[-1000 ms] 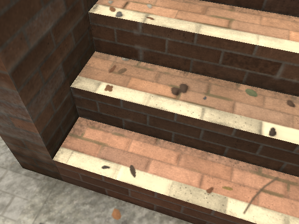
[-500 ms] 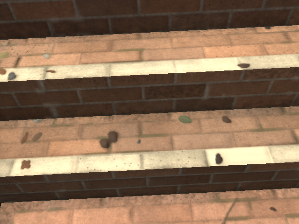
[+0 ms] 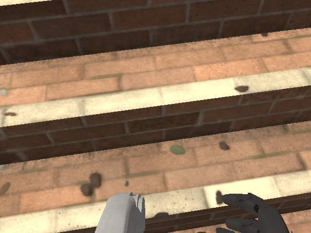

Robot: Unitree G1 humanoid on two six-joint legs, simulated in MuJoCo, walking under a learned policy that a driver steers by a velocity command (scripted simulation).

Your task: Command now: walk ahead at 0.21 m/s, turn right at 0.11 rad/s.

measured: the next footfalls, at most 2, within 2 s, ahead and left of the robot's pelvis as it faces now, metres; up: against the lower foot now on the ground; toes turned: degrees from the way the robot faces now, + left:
left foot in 0.06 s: +0.19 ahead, +0.11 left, +0.20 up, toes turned +7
right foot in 0.64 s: +0.23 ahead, -0.13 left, +0.20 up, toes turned +10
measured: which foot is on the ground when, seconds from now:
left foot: up 0.00-0.04, down 0.06-0.66, up 0.68-1.00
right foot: down 0.00-0.08, up 0.10-0.62, down 0.64-1.00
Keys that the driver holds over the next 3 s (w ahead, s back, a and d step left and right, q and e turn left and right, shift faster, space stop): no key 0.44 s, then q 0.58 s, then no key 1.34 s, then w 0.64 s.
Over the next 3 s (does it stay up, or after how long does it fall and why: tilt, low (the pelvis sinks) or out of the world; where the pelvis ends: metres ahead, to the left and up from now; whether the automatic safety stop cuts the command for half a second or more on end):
stays up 0.34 0.04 0.24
